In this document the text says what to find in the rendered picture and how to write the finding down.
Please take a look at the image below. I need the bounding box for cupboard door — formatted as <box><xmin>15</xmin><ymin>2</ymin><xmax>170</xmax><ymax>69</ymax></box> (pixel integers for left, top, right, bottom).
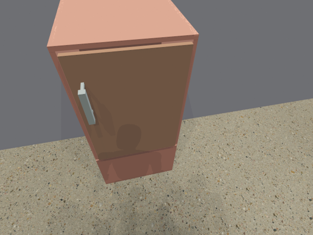
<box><xmin>57</xmin><ymin>42</ymin><xmax>194</xmax><ymax>160</ymax></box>

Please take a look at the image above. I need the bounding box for handle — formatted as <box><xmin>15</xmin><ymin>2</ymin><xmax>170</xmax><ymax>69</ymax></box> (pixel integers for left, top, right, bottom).
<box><xmin>78</xmin><ymin>82</ymin><xmax>95</xmax><ymax>125</ymax></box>

